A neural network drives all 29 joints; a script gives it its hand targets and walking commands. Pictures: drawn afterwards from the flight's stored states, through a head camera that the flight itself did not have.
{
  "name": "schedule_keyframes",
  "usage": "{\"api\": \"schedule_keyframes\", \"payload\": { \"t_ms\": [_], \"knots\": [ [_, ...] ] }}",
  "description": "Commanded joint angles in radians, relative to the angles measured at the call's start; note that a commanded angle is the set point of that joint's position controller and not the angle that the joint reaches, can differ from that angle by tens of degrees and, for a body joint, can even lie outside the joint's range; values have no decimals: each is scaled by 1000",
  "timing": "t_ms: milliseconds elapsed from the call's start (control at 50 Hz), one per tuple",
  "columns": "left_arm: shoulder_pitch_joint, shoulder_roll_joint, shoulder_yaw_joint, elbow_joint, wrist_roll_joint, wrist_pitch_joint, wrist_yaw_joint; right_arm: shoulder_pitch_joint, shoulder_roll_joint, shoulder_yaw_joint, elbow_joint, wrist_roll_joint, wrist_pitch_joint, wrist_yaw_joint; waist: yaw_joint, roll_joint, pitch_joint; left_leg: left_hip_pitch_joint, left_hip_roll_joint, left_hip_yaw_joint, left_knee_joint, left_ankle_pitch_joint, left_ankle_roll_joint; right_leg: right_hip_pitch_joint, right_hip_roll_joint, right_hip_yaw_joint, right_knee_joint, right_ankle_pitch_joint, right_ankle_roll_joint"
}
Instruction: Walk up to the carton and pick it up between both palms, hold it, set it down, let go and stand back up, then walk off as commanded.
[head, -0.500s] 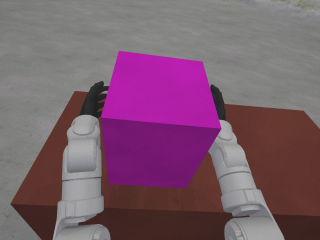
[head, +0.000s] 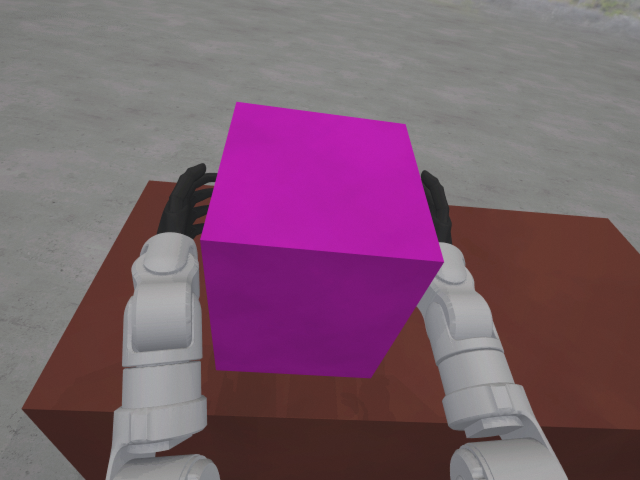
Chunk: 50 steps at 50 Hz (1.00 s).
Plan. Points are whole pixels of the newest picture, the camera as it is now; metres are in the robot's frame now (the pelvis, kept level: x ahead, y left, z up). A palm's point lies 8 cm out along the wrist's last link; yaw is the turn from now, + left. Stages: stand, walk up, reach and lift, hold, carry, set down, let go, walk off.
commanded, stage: hold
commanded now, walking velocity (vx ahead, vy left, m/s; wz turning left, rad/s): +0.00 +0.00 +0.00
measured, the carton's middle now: (308, 250) +0.36 +0.00 +0.14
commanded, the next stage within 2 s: none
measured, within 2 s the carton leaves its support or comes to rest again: neither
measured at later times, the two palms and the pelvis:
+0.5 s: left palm (181, 234) +0.34 +0.14 +0.17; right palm (432, 239) +0.35 -0.15 +0.17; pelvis +0.00 +0.00 +0.00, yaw +0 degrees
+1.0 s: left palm (179, 234) +0.34 +0.15 +0.17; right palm (430, 239) +0.35 -0.15 +0.17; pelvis +0.00 +0.00 +0.00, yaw +0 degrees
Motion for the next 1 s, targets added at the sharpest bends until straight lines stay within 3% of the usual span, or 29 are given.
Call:
{"api": "schedule_keyframes", "payload": {
  "t_ms": [0,340,980],
  "knots": [
    [-563,-405,-460,-45,-135,-35,-104,-644,441,378,-274,37,-73,121,-14,93,-340,27,-42,66,-43,257,-24,95,53,-40,-20,131,25],
    [-581,-395,-435,-12,-126,-38,-108,-662,448,360,-246,23,-79,123,-7,82,-329,-2,-45,74,-58,194,-11,96,45,-39,-22,108,30],
    [-550,-399,-457,-47,-136,-38,-107,-630,441,380,-275,34,-80,117,-16,95,-338,36,-40,68,-37,280,-25,94,51,-40,-20,146,30]
  ]
}}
